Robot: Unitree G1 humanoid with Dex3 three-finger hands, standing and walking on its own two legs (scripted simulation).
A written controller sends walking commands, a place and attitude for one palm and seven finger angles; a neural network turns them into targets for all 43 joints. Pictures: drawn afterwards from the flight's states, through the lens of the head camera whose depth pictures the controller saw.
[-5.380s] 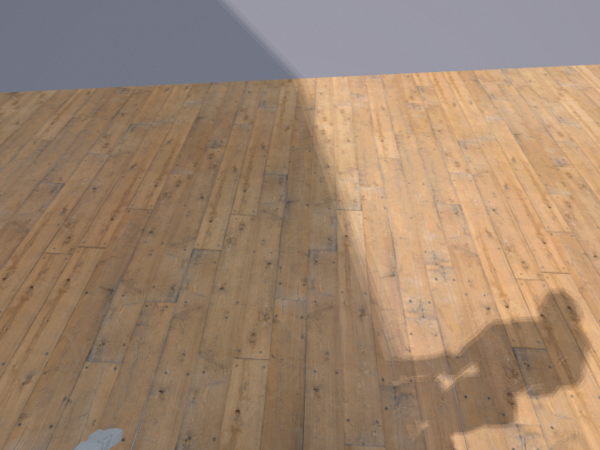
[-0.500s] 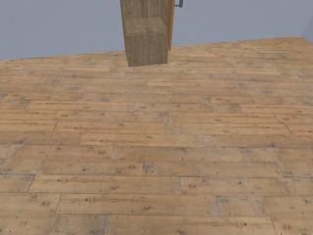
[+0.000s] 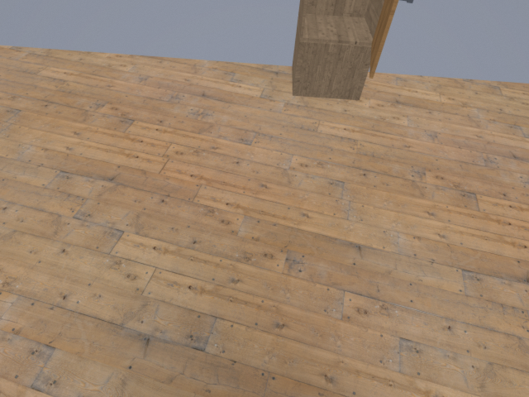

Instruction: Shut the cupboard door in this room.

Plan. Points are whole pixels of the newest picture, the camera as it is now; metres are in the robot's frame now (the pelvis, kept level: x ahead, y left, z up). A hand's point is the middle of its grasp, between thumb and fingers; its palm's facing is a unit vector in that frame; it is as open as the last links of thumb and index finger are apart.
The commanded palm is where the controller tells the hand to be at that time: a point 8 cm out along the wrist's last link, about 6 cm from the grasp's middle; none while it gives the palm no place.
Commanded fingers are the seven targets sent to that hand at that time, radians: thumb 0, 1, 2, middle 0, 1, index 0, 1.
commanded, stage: turn or walk to find it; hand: left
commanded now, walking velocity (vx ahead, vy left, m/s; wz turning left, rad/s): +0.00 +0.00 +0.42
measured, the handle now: out of the picture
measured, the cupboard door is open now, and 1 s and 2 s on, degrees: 79 79 79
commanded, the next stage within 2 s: none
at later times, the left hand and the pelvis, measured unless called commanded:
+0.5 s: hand out of the picture +0.03 +0.21 -0.14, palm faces +0.18 -0.94 -0.28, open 7.4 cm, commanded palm none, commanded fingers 0.00 0.90 0.90 -0.20 -0.30 -0.20 -0.30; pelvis -0.03 -0.01 +0.01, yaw +10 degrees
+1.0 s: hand out of the picture -0.12 +0.19 -0.17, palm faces +0.45 -0.86 -0.24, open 7.4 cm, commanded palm none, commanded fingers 0.00 0.90 0.90 -0.20 -0.30 -0.20 -0.30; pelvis -0.05 +0.00 +0.00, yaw +25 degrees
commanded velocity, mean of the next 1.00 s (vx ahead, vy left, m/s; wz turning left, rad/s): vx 0.00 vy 0.00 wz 0.42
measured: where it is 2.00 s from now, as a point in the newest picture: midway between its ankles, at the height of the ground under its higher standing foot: outside the picture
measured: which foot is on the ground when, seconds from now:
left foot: down 0.00-0.52, up 0.54-0.96, down 0.98-1.00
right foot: down 0.00-0.00, up 0.02-0.48, down 0.50-1.00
